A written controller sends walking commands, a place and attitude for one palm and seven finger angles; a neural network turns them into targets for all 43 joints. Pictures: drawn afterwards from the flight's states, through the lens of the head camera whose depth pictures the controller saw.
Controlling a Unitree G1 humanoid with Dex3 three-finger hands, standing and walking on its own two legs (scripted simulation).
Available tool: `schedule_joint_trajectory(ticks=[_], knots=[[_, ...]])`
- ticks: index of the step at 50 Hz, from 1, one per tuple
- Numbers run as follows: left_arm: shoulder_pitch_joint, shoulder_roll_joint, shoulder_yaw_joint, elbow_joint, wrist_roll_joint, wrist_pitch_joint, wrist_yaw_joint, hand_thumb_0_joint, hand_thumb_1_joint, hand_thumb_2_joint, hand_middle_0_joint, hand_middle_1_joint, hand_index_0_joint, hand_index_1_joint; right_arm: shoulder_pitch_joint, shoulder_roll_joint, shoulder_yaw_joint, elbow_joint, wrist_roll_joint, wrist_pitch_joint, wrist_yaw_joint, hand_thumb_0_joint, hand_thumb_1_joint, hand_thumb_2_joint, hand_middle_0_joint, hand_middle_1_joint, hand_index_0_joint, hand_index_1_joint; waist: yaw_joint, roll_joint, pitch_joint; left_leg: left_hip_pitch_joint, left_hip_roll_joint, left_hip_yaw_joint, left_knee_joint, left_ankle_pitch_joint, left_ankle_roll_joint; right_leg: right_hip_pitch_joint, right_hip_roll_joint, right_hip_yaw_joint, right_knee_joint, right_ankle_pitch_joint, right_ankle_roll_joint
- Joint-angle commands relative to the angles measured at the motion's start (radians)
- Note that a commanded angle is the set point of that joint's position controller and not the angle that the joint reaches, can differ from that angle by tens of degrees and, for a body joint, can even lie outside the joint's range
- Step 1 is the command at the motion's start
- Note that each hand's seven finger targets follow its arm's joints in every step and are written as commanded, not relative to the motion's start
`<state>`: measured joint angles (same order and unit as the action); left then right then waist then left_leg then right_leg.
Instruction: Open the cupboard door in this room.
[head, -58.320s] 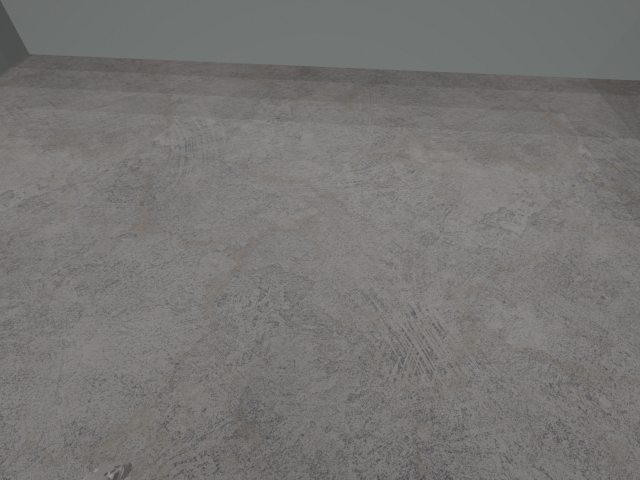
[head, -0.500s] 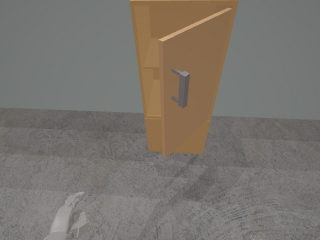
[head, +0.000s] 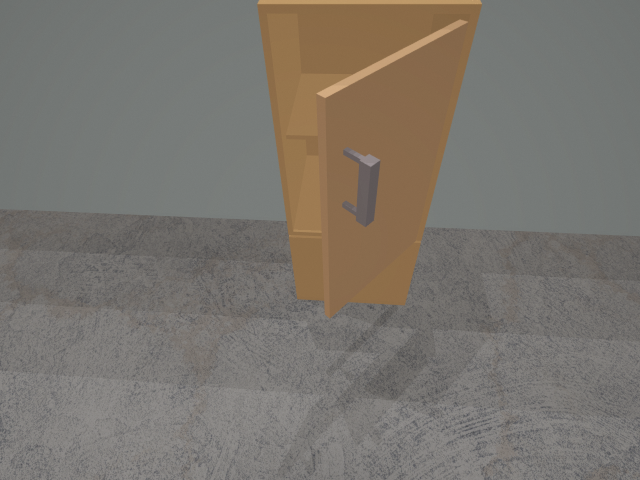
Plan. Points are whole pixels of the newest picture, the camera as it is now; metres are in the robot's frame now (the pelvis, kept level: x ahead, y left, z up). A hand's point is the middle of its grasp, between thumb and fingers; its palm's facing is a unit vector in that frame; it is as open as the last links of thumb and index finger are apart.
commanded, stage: let the arm hang, fingers relaxed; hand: left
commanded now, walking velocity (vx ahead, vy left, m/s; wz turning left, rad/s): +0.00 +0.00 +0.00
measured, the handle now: (357, 187) +0.56 -0.03 +0.04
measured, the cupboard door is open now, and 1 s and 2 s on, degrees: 49 49 49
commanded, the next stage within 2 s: look to check the result in 0.42 s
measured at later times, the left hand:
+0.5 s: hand out of the picture -0.03 +0.15 -0.18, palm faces +0.05 -0.99 -0.16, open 7.4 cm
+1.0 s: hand out of the picture -0.02 +0.16 -0.18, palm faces +0.05 -0.99 -0.16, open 7.4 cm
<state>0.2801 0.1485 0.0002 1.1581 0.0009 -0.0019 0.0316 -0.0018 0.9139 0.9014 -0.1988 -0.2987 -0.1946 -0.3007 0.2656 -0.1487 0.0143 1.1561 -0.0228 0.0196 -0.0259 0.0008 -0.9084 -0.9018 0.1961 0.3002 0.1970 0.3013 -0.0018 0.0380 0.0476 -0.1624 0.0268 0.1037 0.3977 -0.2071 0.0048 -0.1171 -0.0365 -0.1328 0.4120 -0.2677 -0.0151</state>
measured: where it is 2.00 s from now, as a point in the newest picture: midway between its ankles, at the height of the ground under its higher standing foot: outside the picture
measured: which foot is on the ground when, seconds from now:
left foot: down 0.00-1.00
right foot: down 0.00-1.00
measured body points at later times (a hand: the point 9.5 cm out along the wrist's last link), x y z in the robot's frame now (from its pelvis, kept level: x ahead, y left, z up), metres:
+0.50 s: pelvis +0.00 +0.00 +0.00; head +0.01 +0.00 +0.45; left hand -0.03 +0.20 -0.16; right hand -0.03 -0.20 -0.17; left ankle +0.01 +0.11 -0.74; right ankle -0.03 -0.10 -0.74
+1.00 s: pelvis +0.00 +0.01 +0.00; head +0.01 +0.00 +0.45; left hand -0.02 +0.21 -0.16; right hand -0.02 -0.19 -0.17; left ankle +0.01 +0.11 -0.74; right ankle -0.03 -0.10 -0.74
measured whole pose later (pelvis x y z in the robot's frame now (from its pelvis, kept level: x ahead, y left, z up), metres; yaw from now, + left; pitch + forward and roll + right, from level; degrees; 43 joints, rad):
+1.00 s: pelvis +0.00 +0.01 +0.00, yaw +0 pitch -1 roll +0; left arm 0.30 0.10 0.01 1.16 0.00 -0.01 0.04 0.00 0.90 0.90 -0.20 -0.30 -0.19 -0.30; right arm 0.28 -0.12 0.01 1.17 -0.02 0.01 -0.03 0.00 -0.91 -0.90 0.20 0.30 0.20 0.30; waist 0.00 0.01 0.04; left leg -0.16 0.02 0.11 0.39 -0.21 0.02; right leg -0.12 -0.05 -0.12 0.40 -0.26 0.00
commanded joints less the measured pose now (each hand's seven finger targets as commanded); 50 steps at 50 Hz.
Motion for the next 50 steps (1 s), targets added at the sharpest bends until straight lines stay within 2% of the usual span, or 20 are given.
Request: schedule_joint_trajectory(ticks=[1,4,7,9,13,14,20,23,25,27,36,38,39,46,50], knots=[[0.063,0.086,0.017,-0.007,0.004,-0.012,0.007,0.0,0.9,0.9,-0.2,-0.3,-0.2,-0.3,0.064,-0.066,-0.015,-0.002,0.002,-0.016,-0.009,0.0,-0.9,-0.9,0.2,0.3,0.2,0.3,-0.003,-0.057,0.039,0.001,0.088,-0.092,-0.069,0.122,0.023,-0.05,-0.098,0.1,-0.105,0.119,-0.02],[0.08,0.08,0.019,-0.001,0.004,-0.014,0.009,0.0,0.9,0.9,-0.2,-0.3,-0.2,-0.3,0.073,-0.056,-0.016,0.004,0.003,-0.015,-0.01,0.0,-0.9,-0.9,0.2,0.3,0.2,0.3,0.0,-0.063,0.046,0.001,0.086,-0.087,-0.066,0.107,0.022,-0.058,-0.096,0.1,-0.111,0.106,-0.02],[0.086,0.063,0.019,0.003,0.004,-0.013,0.01,0.0,0.9,0.9,-0.2,-0.3,-0.2,-0.3,0.08,-0.042,-0.017,0.011,0.0,-0.016,-0.012,0.0,-0.9,-0.9,0.2,0.3,0.2,0.3,-0.004,-0.032,0.057,-0.008,0.082,-0.084,-0.071,0.091,0.02,-0.067,-0.096,0.106,-0.109,0.096,-0.022],[0.093,0.061,0.021,0.005,0.004,-0.014,0.011,0.0,0.9,0.9,-0.2,-0.3,-0.2,-0.3,0.087,-0.038,-0.017,0.009,0.003,-0.016,-0.013,0.0,-0.9,-0.9,0.2,0.3,0.2,0.3,-0.002,-0.042,0.051,-0.009,0.084,-0.085,-0.068,0.094,0.021,-0.062,-0.092,0.102,-0.106,0.097,-0.02],[0.104,0.045,0.022,0.008,0.005,-0.015,0.011,0.0,0.9,0.9,-0.2,-0.3,-0.2,-0.3,0.097,-0.029,-0.019,0.01,0.001,-0.019,-0.016,0.0,-0.9,-0.9,0.2,0.3,0.2,0.3,-0.005,-0.022,0.055,-0.01,0.083,-0.083,-0.07,0.098,0.022,-0.066,-0.092,0.107,-0.1,0.109,-0.021],[0.109,0.045,0.023,0.009,0.005,-0.015,0.012,0.0,0.9,0.9,-0.2,-0.3,-0.2,-0.3,0.1,-0.028,-0.018,0.009,0.003,-0.018,-0.016,0.0,-0.9,-0.9,0.2,0.3,0.2,0.3,-0.001,-0.041,0.057,-0.013,0.083,-0.085,-0.066,0.09,0.023,-0.067,-0.089,0.103,-0.103,0.098,-0.02],[0.119,0.036,0.023,0.008,0.006,-0.018,0.013,0.0,0.9,0.9,-0.2,-0.3,-0.2,-0.3,0.106,-0.023,-0.022,0.006,0.002,-0.02,-0.016,0.0,-0.9,-0.9,0.2,0.3,0.2,0.3,-0.005,-0.043,0.045,-0.003,0.083,-0.085,-0.06,0.113,0.025,-0.068,-0.094,0.103,-0.096,0.122,-0.02],[0.119,0.035,0.023,0.007,0.005,-0.017,0.013,0.0,0.9,0.9,-0.2,-0.3,-0.2,-0.3,0.107,-0.025,-0.022,0.006,0.002,-0.02,-0.016,0.0,-0.9,-0.9,0.2,0.3,0.2,0.3,-0.005,-0.032,0.047,-0.001,0.083,-0.085,-0.062,0.114,0.025,-0.068,-0.094,0.102,-0.095,0.126,-0.019],[0.12,0.037,0.024,0.006,0.006,-0.018,0.013,0.0,0.9,0.9,-0.2,-0.3,-0.2,-0.3,0.112,-0.025,-0.022,0.004,0.003,-0.021,-0.016,0.0,-0.9,-0.9,0.2,0.3,0.2,0.3,-0.006,-0.047,0.046,-0.005,0.085,-0.086,-0.059,0.126,0.025,-0.062,-0.092,0.099,-0.094,0.134,-0.017],[0.122,0.034,0.023,0.005,0.006,-0.017,0.013,0.0,0.9,0.9,-0.2,-0.3,-0.2,-0.3,0.111,-0.027,-0.022,0.005,0.001,-0.021,-0.016,0.0,-0.9,-0.9,0.2,0.3,0.2,0.3,-0.006,-0.029,0.054,-0.008,0.083,-0.086,-0.063,0.12,0.025,-0.067,-0.092,0.101,-0.094,0.126,-0.017],[0.116,0.04,0.024,0.001,0.006,-0.019,0.013,0.0,0.9,0.9,-0.2,-0.3,-0.2,-0.3,0.106,-0.033,-0.021,0.003,0.001,-0.022,-0.015,0.0,-0.9,-0.9,0.2,0.3,0.2,0.3,-0.006,-0.055,0.046,-0.002,0.084,-0.091,-0.063,0.14,0.026,-0.055,-0.094,0.097,-0.093,0.145,-0.015],[0.114,0.043,0.024,0.0,0.006,-0.017,0.012,0.0,0.9,0.9,-0.2,-0.3,-0.2,-0.3,0.104,-0.035,-0.02,0.005,0.002,-0.023,-0.015,0.0,-0.9,-0.9,0.2,0.3,0.2,0.3,-0.007,-0.039,0.046,0.0,0.083,-0.092,-0.068,0.136,0.026,-0.056,-0.095,0.096,-0.093,0.138,-0.014],[0.117,0.047,0.025,-0.002,0.007,-0.018,0.012,0.0,0.9,0.9,-0.2,-0.3,-0.2,-0.3,0.101,-0.036,-0.021,0.002,0.005,-0.021,-0.014,0.0,-0.9,-0.9,0.2,0.3,0.2,0.3,-0.003,-0.056,0.051,-0.003,0.084,-0.091,-0.065,0.129,0.026,-0.06,-0.093,0.093,-0.097,0.131,-0.013],[0.107,0.045,0.024,-0.002,0.006,-0.016,0.011,0.0,0.9,0.9,-0.2,-0.3,-0.2,-0.3,0.101,-0.037,-0.02,0.003,0.001,-0.021,-0.014,0.0,-0.9,-0.9,0.2,0.3,0.2,0.3,-0.007,-0.034,0.066,-0.013,0.08,-0.093,-0.074,0.107,0.024,-0.065,-0.093,0.098,-0.1,0.11,-0.014],[0.109,0.047,0.025,-0.004,0.007,-0.018,0.011,0.0,0.9,0.9,-0.2,-0.3,-0.2,-0.3,0.1,-0.042,-0.021,-0.001,0.002,-0.025,-0.015,0.0,-0.9,-0.9,0.2,0.3,0.2,0.3,-0.007,-0.042,0.038,0.003,0.084,-0.094,-0.071,0.134,0.027,-0.051,-0.095,0.096,-0.096,0.135,-0.013]])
